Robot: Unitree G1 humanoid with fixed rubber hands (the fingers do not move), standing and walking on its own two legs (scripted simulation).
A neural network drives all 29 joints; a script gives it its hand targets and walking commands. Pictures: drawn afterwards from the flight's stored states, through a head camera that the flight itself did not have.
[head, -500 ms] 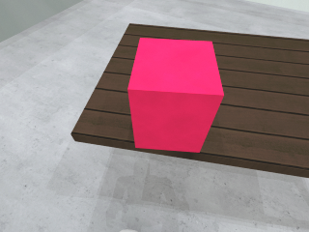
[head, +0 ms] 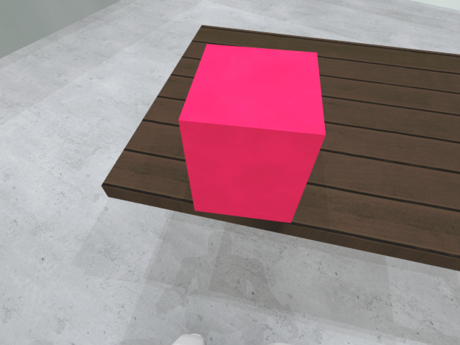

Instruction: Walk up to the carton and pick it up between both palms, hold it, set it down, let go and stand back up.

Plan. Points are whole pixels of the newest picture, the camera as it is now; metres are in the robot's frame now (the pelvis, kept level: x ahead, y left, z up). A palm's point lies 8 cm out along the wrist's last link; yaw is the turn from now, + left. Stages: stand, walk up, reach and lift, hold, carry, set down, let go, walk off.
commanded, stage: walk up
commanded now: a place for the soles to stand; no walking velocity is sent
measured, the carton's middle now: (250, 138) +0.46 -0.02 +0.08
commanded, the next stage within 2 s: none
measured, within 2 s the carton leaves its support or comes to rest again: neither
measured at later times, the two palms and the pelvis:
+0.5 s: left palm out of the picture -0.02 +0.22 -0.13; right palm out of the picture +0.10 -0.23 -0.12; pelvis +0.02 -0.01 +0.01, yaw +4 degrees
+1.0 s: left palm out of the picture +0.02 +0.25 -0.13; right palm out of the picture +0.05 -0.21 -0.12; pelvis +0.04 +0.02 +0.02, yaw +1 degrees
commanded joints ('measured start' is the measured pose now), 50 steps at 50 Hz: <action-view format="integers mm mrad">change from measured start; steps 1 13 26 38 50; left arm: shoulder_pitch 86 112 174 219 196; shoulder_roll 133 104 89 44 40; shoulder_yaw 28 16 17 -2 -14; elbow -16 35 53 68 114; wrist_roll -29 -13 -7 -2 -3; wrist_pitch -15 -14 -9 -26 -62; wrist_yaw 14 17 20 19 19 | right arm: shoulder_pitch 4 -43 -108 -96 -63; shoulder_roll -94 -87 -91 -105 -99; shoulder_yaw -10 12 20 25 31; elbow -58 23 39 78 160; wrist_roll -9 1 2 5 8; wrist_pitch -5 -28 -23 -16 -28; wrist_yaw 4 -5 -9 8 16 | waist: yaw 36 27 34 58 44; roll -19 -11 22 87 17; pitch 24 -22 -26 -30 -16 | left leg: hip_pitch -131 54 69 17 101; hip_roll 21 98 120 102 127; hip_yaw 55 74 43 18 26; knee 40 -167 -164 -195 -295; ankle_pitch -149 234 278 196 348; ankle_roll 11 47 70 63 62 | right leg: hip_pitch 93 176 131 177 203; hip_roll -370 -217 -185 -204 -173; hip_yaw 449 150 133 204 152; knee -460 -346 -317 -347 -309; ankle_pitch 56 449 303 168 335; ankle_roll -14 76 48 13 5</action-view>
